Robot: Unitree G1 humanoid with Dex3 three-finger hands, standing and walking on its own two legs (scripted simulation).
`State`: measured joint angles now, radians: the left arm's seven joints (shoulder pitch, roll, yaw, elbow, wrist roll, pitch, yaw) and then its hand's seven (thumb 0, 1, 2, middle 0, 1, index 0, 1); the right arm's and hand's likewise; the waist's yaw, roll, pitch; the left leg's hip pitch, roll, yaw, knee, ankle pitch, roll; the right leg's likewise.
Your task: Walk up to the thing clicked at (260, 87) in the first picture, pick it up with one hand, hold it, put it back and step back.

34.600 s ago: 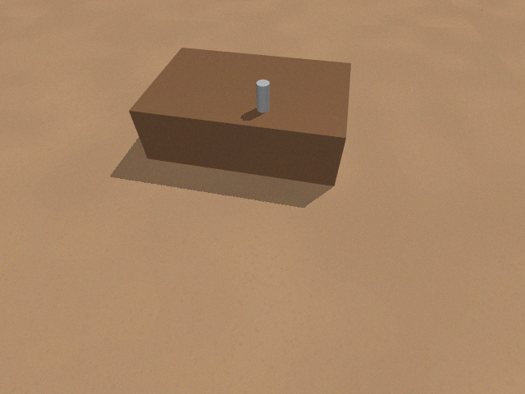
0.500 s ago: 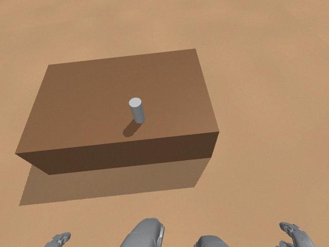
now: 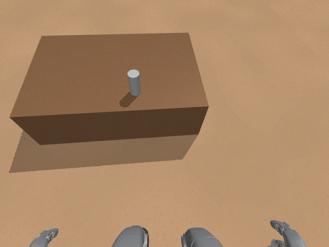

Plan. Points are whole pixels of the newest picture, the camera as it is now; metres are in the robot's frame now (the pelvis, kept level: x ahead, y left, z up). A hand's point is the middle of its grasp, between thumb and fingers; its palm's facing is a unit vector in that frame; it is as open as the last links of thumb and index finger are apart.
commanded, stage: step back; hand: left
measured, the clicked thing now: (134, 83) +0.91 +0.18 -0.36
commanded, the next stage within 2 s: stand in 1.66 s
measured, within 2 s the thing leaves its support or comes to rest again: neither
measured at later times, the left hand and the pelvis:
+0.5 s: hand out of the picture -0.06 +0.27 -0.15, palm faces +0.05 -0.91 -0.41, open 7.4 cm; pelvis -0.18 -0.01 -0.01, yaw +3 degrees
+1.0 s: hand out of the picture -0.22 +0.25 -0.15, palm faces +0.05 -0.92 -0.38, open 7.4 cm; pelvis -0.25 -0.02 +0.00, yaw +2 degrees
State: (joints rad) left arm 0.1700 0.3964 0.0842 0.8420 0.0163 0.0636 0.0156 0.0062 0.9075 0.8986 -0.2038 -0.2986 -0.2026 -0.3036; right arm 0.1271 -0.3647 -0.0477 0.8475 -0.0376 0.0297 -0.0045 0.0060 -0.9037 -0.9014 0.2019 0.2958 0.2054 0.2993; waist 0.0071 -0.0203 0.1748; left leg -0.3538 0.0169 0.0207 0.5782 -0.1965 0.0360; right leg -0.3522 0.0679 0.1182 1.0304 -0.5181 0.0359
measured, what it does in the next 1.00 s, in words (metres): walks backwards: right foot, then left foot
